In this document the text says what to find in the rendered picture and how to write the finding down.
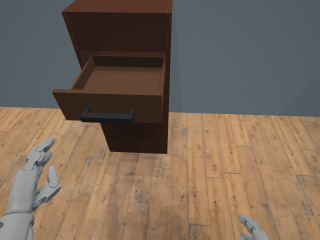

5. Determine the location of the handle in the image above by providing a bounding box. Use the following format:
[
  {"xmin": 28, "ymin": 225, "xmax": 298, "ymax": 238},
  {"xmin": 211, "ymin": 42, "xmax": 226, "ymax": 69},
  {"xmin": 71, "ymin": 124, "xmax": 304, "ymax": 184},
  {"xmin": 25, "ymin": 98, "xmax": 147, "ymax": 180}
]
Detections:
[{"xmin": 79, "ymin": 107, "xmax": 134, "ymax": 124}]

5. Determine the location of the cabinet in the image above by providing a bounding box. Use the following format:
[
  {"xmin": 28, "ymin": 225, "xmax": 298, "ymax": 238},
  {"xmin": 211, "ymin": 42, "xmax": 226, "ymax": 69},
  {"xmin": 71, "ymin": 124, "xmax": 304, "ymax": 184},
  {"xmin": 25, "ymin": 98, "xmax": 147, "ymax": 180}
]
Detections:
[{"xmin": 61, "ymin": 0, "xmax": 173, "ymax": 154}]

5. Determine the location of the robot left hand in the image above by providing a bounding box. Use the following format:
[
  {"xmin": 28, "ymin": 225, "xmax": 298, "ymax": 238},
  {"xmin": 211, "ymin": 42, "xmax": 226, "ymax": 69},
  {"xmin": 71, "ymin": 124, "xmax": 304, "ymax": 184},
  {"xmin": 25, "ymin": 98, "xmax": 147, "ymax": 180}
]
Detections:
[{"xmin": 5, "ymin": 136, "xmax": 61, "ymax": 215}]

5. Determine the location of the left robot forearm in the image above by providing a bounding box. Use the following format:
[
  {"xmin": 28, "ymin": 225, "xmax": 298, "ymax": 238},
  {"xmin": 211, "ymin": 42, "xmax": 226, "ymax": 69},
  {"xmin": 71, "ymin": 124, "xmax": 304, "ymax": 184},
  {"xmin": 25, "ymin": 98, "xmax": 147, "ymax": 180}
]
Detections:
[{"xmin": 0, "ymin": 212, "xmax": 35, "ymax": 240}]

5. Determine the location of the drawer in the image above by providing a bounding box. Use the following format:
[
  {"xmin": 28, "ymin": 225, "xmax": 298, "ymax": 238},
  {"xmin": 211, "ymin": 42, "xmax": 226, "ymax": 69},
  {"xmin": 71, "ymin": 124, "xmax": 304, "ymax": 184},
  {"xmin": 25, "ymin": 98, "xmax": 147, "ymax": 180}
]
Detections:
[{"xmin": 52, "ymin": 55, "xmax": 166, "ymax": 124}]

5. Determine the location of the robot right hand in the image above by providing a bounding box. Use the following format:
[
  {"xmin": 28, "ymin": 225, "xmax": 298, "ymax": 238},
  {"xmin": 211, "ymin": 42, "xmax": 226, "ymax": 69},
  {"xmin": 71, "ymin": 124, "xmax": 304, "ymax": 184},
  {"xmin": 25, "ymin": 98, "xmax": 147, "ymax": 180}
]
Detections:
[{"xmin": 238, "ymin": 214, "xmax": 270, "ymax": 240}]

